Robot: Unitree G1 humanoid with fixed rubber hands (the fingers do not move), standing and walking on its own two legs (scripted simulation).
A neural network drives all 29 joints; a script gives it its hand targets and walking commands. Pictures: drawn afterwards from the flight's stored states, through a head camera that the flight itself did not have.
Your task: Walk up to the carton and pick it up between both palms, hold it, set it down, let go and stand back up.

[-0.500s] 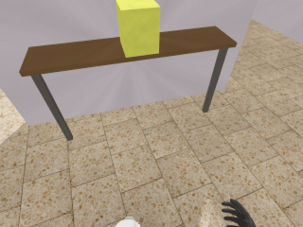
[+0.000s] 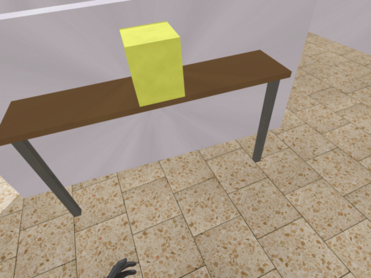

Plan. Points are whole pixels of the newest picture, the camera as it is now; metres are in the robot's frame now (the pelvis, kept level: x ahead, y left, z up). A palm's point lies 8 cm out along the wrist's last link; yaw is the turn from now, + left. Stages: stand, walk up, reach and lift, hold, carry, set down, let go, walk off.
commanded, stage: walk up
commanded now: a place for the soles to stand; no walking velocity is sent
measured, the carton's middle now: (153, 63) +0.94 +0.15 +0.06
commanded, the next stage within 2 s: none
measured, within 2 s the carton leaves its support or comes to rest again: neither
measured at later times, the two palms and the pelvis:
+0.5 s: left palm (70, 277) +0.19 +0.31 -0.12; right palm (232, 197) +0.37 -0.11 -0.08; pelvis +0.19 +0.07 +0.00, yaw +4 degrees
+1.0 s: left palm (93, 193) +0.40 +0.30 -0.08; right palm (241, 194) +0.40 -0.14 -0.11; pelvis +0.32 +0.10 +0.02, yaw +0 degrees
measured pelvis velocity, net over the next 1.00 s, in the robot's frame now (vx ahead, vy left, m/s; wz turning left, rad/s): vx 0.32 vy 0.10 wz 0.01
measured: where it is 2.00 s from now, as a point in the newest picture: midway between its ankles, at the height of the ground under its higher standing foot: (170, 275)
